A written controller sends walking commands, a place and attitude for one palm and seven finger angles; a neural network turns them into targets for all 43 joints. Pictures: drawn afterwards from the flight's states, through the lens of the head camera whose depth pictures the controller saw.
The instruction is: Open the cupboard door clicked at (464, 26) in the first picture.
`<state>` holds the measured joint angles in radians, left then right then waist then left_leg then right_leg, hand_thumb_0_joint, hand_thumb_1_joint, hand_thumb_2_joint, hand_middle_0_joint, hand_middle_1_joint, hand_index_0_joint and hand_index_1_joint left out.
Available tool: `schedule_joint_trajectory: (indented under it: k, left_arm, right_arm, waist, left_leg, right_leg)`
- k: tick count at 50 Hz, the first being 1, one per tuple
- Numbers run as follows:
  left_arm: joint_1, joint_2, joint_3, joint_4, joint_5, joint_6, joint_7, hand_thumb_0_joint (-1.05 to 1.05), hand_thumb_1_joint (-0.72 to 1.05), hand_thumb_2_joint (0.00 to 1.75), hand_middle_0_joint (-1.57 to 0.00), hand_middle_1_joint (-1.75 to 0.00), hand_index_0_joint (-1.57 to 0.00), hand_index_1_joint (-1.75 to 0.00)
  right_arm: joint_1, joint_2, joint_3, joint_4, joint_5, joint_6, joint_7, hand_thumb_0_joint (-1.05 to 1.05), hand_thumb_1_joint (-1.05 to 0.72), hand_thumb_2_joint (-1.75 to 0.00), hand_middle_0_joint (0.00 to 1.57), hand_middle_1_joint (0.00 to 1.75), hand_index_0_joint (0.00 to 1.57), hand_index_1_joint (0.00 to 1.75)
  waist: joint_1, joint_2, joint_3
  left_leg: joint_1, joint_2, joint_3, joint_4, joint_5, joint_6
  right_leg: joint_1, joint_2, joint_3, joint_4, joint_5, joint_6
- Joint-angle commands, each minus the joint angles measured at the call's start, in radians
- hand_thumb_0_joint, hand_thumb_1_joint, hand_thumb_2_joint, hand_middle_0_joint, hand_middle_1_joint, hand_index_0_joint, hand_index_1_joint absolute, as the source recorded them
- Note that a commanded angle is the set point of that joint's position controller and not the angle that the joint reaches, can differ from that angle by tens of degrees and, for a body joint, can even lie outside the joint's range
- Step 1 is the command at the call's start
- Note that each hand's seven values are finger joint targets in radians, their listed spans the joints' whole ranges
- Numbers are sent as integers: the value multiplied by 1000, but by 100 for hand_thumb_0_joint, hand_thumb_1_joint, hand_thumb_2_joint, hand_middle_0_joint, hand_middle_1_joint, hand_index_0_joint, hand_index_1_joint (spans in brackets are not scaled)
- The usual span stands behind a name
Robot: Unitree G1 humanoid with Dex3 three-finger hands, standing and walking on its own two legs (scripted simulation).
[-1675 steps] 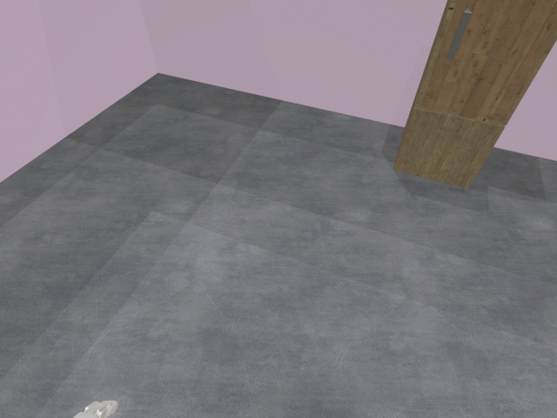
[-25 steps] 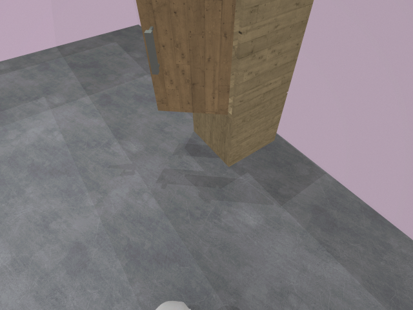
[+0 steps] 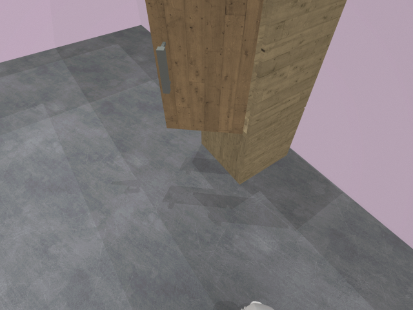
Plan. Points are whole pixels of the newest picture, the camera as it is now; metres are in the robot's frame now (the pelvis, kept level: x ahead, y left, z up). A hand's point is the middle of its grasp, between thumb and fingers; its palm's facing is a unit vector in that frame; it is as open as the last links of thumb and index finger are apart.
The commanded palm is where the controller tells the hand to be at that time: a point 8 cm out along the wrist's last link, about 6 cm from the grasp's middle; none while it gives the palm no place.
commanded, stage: take the last steps up to it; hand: left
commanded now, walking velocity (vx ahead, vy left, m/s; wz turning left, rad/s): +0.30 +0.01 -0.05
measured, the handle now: (165, 68) +0.88 +0.21 -0.02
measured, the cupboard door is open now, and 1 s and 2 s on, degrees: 49 49 49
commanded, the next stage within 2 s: come to a stop and stand still in 0.60 s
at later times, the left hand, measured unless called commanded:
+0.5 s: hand out of the picture +0.12 +0.18 -0.17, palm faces +0.10 -0.98 -0.16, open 7.3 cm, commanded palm none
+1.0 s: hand (136, 209) +0.40 +0.23 -0.18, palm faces -0.02 -0.98 -0.21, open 7.3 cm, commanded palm none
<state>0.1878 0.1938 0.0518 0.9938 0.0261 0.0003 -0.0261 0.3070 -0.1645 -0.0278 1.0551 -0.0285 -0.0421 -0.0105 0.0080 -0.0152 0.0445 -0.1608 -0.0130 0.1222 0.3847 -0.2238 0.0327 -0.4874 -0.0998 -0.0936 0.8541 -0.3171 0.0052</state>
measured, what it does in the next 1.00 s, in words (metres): walks ahead: right foot, then left foot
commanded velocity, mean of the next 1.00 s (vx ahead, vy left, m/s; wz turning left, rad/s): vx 0.09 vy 0.00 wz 0.00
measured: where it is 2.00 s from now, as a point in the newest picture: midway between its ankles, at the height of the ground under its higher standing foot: (207, 288)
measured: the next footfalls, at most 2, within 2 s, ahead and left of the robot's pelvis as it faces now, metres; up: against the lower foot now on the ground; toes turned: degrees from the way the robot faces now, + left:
right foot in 0.10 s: +0.14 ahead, -0.11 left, +0.00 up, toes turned -8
left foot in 0.56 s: +0.36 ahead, +0.13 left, +0.00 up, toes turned +5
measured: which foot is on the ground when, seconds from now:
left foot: down 0.00-0.12, up 0.14-0.54, down 0.56-1.00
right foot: up 0.00-0.08, down 0.10-0.56, up 0.58-0.94, down 0.96-1.00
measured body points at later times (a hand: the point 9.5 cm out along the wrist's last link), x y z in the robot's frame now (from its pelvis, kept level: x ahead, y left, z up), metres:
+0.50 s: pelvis +0.20 +0.01 +0.00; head +0.22 +0.02 +0.45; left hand +0.12 +0.23 -0.16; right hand +0.30 -0.22 -0.14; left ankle +0.30 +0.13 -0.72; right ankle +0.10 -0.10 -0.74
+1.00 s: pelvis +0.31 +0.04 -0.01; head +0.33 +0.06 +0.44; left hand +0.40 +0.28 -0.16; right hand +0.32 -0.19 -0.16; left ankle +0.33 +0.13 -0.74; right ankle +0.32 -0.09 -0.74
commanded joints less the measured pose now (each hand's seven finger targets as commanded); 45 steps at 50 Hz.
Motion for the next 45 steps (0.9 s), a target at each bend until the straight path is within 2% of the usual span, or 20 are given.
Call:
schedule_joint_trajectory:
  k: [1,4,5,6,7,9,11,13,16,22,25,26,27,28,29,30,32,34,38,45]
  left_arm:
    - [-4,46,12,-56,-4,-20,-1,0,90,90,-20,-30,-20,-30]
    - [125,92,33,-11,0,-33,6,0,90,90,-20,-30,-20,-30]
    - [216,160,46,10,5,-46,14,0,90,90,-20,-30,-20,-30]
    - [297,241,62,28,-2,-49,21,0,90,90,-20,-30,-20,-30]
    - [283,224,59,21,-11,-47,28,0,90,90,-20,-30,-20,-30]
    - [175,137,34,-1,-13,-64,36,0,90,90,-20,-30,-20,-30]
    - [152,78,21,-3,-16,-76,37,0,90,90,-20,-30,-20,-30]
    - [163,77,15,15,-16,-90,35,0,90,90,-20,-30,-20,-30]
    - [210,85,17,50,-13,-96,36,0,90,90,-20,-30,-20,-30]
    - [241,115,10,103,-7,-85,34,0,90,90,-20,-30,-20,-30]
    - [207,129,14,109,-9,-77,36,0,90,90,-20,-30,-20,-30]
    - [206,109,9,101,-12,-74,33,0,90,90,-20,-30,-20,-30]
    - [248,65,1,84,-19,-68,30,0,90,90,-20,-30,-20,-30]
    - [240,47,-9,55,-21,-67,31,0,90,90,-20,-30,-20,-30]
    - [194,50,-6,40,-16,-63,35,0,90,90,-20,-30,-20,-30]
    - [158,47,-7,27,-13,-60,32,0,90,90,-20,-30,-20,-30]
    - [155,27,-4,50,-5,-42,27,0,90,90,-20,-30,-20,-30]
    - [195,8,-4,58,-1,-24,20,0,90,90,-20,-30,-20,-30]
    - [193,-20,-13,61,-8,-1,35,0,90,90,-20,-30,-20,-30]
    - [116,66,0,23,-7,27,44,0,90,90,-20,-30,-20,-30]
  right_arm:
    - [23,-162,-39,-32,-3,-15,-1,0,-90,-90,20,30,20,30]
    - [0,-131,-30,-23,4,-9,2,0,-90,-90,20,30,20,30]
    - [1,-90,-24,-37,13,-9,9,0,-90,-90,20,30,20,30]
    - [-6,-79,-23,-67,12,-7,15,0,-90,-90,20,30,20,30]
    - [-58,-117,-33,-78,5,-6,19,0,-90,-90,20,30,20,30]
    - [-76,-102,-38,-57,6,-6,16,0,-90,-90,20,30,20,30]
    - [-57,-67,-30,-37,1,5,22,0,-90,-90,20,30,20,30]
    - [-41,-41,-25,-31,4,14,26,0,-90,-90,20,30,20,30]
    - [-104,-24,-24,-56,7,15,34,0,-90,-90,20,30,20,30]
    - [-231,-35,-19,-106,10,4,47,0,-90,-90,20,30,20,30]
    - [-116,-71,-26,-67,4,-8,35,0,-90,-90,20,30,20,30]
    - [14,-117,-36,-32,-2,-14,24,0,-90,-90,20,30,20,30]
    - [141,-224,-58,-7,-14,-20,9,0,-90,-90,20,30,20,30]
    - [216,-272,-64,-2,-5,-12,-6,0,-90,-90,20,30,20,30]
    - [162,-267,-60,-14,0,-3,-13,0,-90,-90,20,30,20,30]
    - [87,-231,-51,-42,2,-5,-11,0,-90,-90,20,30,20,30]
    - [-19,-144,-24,-66,4,-16,-17,0,-90,-90,20,30,20,30]
    - [-35,-115,-12,-61,5,-25,-19,0,-90,-90,20,30,20,30]
    - [-59,-89,-9,-64,2,-21,-29,0,-90,-90,20,30,20,30]
    - [-63,-134,-20,-38,9,25,-38,0,-90,-90,20,30,20,30]
  waist:
    - [6,54,35]
    - [69,-34,15]
    - [107,-197,-4]
    - [124,-341,-30]
    - [121,-195,13]
    - [49,-138,50]
    - [18,-88,16]
    - [2,-83,-30]
    - [20,-50,-30]
    - [40,-142,33]
    - [-36,-79,13]
    - [-90,15,-49]
    - [-121,216,-154]
    - [-129,304,-229]
    - [-110,206,-164]
    - [-82,86,-70]
    - [-25,143,13]
    - [5,148,7]
    - [28,44,-56]
    - [22,109,-19]
  left_leg:
    - [-117,288,-205,-209,-153,143]
    - [-227,173,-113,16,-205,63]
    - [-367,57,-12,263,-243,11]
    - [-501,7,19,537,-403,-15]
    - [-537,53,-78,677,-353,-14]
    - [-531,107,-137,730,-165,-29]
    - [-457,127,-118,678,-80,-50]
    - [-419,121,-84,600,-40,-68]
    - [-435,108,-52,477,-2,-76]
    - [-358,69,-17,274,13,-49]
    - [-83,16,22,121,62,-24]
    - [112,44,-22,90,86,-2]
    - [312,280,-321,61,115,83]
    - [359,436,-543,-68,183,175]
    - [272,461,-528,-91,165,212]
    - [100,431,-488,-120,65,210]
    - [-87,361,-360,-180,28,159]
    - [-136,303,-260,-197,71,130]
    - [-141,276,-163,-155,328,120]
    - [-149,273,-204,-41,332,96]
  right_leg:
    - [159,13,9,-161,43,-3]
    - [427,29,35,-354,43,-18]
    - [557,-125,260,-500,-95,-81]
    - [616,-338,568,-670,-203,-192]
    - [550,-355,591,-715,-247,-239]
    - [444,-284,446,-689,-25,-192]
    - [412,-222,250,-673,249,-165]
    - [433,-191,153,-653,417,-159]
    - [491,-182,127,-643,524,-169]
    - [473,-187,105,-614,498,-149]
    - [357,-151,58,-456,540,-109]
    - [264,-107,21,-272,492,-84]
    - [57,11,-50,-9,122,-32]
    - [-38,91,-19,270,-273,-17]
    - [-87,50,66,396,-270,-33]
    - [-104,21,68,438,-212,-33]
    - [-65,-25,96,393,-97,-19]
    - [-1,-19,84,303,-39,-13]
    - [125,0,73,42,23,12]
    - [266,49,60,-274,60,0]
